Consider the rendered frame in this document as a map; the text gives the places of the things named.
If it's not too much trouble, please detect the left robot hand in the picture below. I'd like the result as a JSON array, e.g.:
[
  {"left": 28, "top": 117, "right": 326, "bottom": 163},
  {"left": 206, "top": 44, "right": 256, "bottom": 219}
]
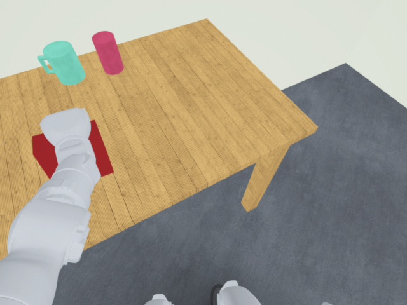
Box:
[{"left": 40, "top": 107, "right": 91, "bottom": 146}]

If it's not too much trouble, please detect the table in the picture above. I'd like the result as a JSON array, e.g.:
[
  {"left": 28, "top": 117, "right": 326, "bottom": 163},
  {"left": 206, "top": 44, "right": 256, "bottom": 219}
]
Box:
[{"left": 0, "top": 18, "right": 318, "bottom": 260}]

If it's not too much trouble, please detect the robot right shin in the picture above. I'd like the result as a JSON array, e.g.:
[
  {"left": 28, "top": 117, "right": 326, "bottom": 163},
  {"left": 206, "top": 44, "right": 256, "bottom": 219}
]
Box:
[{"left": 221, "top": 280, "right": 238, "bottom": 290}]

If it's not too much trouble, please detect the sponge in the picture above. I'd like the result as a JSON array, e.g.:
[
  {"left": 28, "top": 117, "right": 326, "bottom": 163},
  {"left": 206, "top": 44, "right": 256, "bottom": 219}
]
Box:
[{"left": 32, "top": 120, "right": 114, "bottom": 179}]

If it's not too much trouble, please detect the robot left upper arm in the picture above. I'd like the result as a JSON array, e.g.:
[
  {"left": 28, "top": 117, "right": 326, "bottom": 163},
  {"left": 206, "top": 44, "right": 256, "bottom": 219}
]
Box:
[{"left": 0, "top": 198, "right": 91, "bottom": 305}]

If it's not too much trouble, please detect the left robot forearm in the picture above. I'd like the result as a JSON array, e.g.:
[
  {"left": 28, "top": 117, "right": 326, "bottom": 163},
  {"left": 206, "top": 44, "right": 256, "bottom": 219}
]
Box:
[{"left": 7, "top": 135, "right": 101, "bottom": 253}]

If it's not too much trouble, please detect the robot right foot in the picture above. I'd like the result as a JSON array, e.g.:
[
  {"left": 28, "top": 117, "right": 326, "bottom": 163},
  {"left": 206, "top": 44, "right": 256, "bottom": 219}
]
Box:
[{"left": 210, "top": 284, "right": 223, "bottom": 305}]

